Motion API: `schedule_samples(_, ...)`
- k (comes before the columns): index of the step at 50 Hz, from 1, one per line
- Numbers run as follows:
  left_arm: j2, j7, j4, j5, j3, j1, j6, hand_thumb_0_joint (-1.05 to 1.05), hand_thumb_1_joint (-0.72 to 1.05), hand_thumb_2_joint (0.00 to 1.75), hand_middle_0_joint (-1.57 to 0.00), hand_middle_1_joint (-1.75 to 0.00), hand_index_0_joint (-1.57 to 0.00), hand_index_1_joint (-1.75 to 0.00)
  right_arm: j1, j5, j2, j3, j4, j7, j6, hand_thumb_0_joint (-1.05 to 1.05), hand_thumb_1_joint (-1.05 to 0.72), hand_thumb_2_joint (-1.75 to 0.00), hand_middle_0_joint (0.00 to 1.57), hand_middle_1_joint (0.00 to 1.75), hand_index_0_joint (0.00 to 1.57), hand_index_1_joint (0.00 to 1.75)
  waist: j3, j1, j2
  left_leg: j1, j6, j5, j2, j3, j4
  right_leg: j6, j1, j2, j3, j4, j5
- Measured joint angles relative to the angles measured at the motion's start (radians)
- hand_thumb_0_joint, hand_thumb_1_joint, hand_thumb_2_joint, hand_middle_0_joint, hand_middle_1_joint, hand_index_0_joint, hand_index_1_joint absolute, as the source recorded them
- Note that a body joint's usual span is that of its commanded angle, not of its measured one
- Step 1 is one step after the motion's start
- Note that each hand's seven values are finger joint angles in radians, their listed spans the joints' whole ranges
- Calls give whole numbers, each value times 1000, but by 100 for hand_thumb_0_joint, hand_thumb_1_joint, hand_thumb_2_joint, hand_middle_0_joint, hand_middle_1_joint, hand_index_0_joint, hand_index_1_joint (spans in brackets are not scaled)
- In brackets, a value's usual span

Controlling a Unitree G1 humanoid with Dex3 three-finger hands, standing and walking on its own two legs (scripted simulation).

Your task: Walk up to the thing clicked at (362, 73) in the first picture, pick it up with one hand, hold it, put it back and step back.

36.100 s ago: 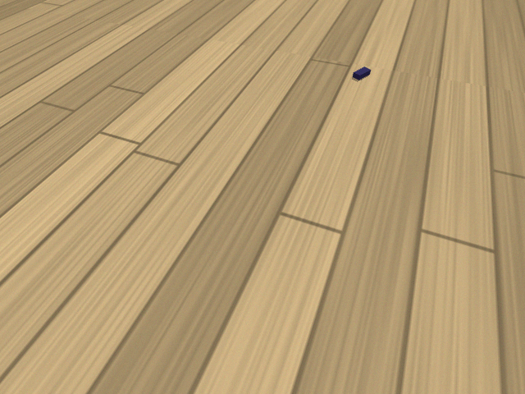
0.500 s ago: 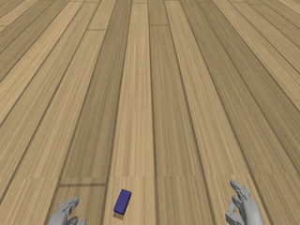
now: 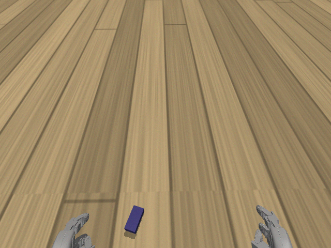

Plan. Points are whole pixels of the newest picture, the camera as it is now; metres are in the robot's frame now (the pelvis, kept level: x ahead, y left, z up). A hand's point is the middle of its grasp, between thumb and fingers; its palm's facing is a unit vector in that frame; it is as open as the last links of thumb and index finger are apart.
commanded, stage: home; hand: left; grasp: from above
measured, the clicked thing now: (134, 219) +0.43 +0.17 -0.70
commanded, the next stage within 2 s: stand in 1.36 s
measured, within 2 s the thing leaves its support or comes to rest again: neither
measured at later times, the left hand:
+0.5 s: hand out of the picture +0.15 +0.17 -0.05, palm faces +0.04 -0.98 -0.20, open 7.4 cm
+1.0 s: hand out of the picture +0.15 +0.17 -0.05, palm faces +0.04 -0.98 -0.20, open 7.4 cm
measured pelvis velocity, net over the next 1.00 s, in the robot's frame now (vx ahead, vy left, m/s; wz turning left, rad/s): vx -0.01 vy -0.01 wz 0.01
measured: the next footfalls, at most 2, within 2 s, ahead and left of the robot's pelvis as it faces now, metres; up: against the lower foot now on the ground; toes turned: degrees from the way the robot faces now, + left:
none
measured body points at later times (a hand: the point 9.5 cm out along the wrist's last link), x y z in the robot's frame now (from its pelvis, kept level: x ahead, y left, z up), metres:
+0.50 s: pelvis -0.01 -0.01 +0.00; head +0.00 -0.01 +0.45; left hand +0.15 +0.22 -0.03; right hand +0.15 -0.26 -0.06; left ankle +0.01 +0.09 -0.68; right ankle +0.00 -0.12 -0.68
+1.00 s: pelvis -0.01 -0.01 +0.00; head +0.00 -0.01 +0.45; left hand +0.15 +0.22 -0.03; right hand +0.15 -0.26 -0.06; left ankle +0.01 +0.09 -0.68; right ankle +0.00 -0.12 -0.68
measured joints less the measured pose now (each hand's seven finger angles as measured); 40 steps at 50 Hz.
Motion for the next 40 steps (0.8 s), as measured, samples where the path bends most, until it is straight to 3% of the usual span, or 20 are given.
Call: schedule_samples(40, -3, -3, -16, -3, 0, 7, 4, 1, 90, 90, -20, -30, -21, -30, -15, 1, -4, -8, -11, -6, -14, 2, -90, -90, 21, 30, 21, 30, -6, 4, 5, -22, -17, 3, 6, -11, 19, -16, -26, 6, -11, 31, -5)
